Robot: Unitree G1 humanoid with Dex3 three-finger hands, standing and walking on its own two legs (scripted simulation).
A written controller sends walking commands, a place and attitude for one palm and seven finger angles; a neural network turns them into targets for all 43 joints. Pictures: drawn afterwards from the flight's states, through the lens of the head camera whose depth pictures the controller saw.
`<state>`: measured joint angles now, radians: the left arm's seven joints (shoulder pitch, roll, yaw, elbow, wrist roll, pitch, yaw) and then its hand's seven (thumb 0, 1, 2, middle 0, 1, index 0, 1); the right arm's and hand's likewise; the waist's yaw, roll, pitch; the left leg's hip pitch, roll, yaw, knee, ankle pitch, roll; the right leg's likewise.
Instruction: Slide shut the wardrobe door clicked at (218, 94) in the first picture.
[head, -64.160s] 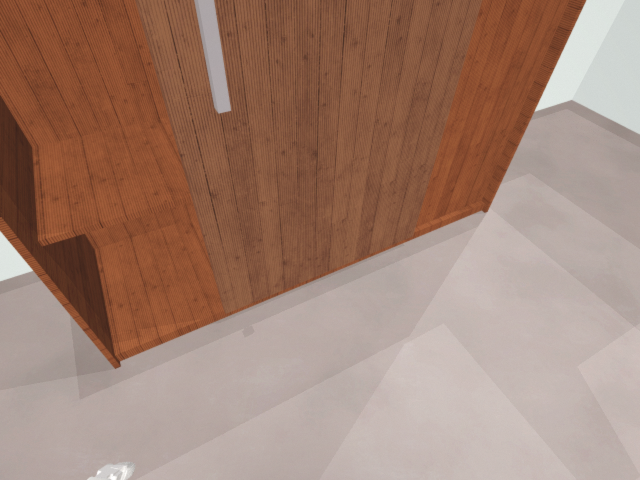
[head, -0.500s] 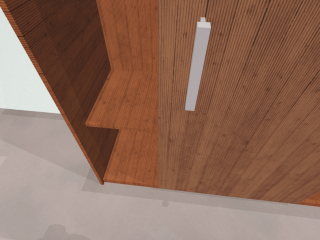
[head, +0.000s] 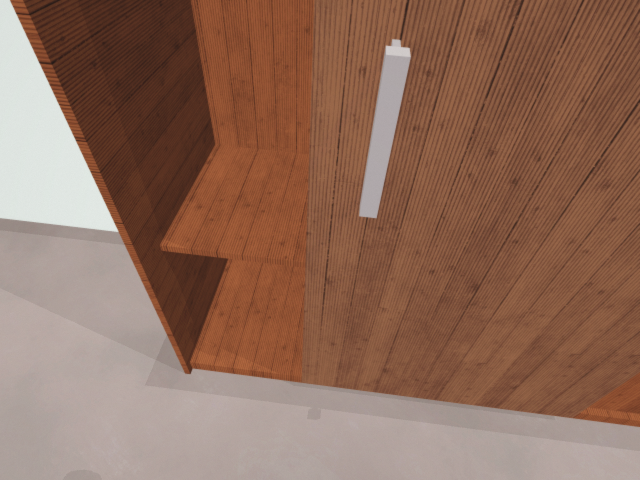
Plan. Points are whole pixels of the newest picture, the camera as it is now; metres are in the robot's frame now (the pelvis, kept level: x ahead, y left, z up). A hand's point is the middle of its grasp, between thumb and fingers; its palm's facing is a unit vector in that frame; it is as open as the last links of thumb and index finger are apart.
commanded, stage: look again from close up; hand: right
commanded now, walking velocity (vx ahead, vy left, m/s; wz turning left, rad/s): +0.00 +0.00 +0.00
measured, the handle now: (380, 136) +0.51 -0.05 +0.19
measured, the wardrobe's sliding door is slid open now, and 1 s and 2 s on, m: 0.36 0.36 0.36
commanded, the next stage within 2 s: raise the hand with hooked fingers in 0.78 s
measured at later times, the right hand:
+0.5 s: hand out of the picture +0.02 -0.18 -0.17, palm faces -0.01 +0.97 -0.24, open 7.4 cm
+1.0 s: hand out of the picture +0.15 -0.19 -0.07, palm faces +0.28 +0.93 -0.23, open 7.4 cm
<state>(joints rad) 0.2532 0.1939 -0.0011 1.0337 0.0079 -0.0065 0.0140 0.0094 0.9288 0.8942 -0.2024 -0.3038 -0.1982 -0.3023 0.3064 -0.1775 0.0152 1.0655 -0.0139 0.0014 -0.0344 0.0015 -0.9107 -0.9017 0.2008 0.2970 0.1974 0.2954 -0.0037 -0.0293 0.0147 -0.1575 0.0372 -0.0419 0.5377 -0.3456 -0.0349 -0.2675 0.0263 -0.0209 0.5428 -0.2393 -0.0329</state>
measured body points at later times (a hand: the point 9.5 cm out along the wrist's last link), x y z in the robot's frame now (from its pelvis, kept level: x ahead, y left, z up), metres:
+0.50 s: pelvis +0.00 +0.02 +0.01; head +0.01 +0.02 +0.46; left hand +0.03 +0.28 -0.14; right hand +0.02 -0.23 -0.15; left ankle -0.03 +0.15 -0.73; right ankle +0.04 -0.10 -0.73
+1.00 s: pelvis +0.01 +0.03 +0.00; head +0.01 +0.03 +0.45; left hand +0.10 +0.28 -0.12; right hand +0.13 -0.24 -0.05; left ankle -0.03 +0.15 -0.73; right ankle +0.04 -0.10 -0.73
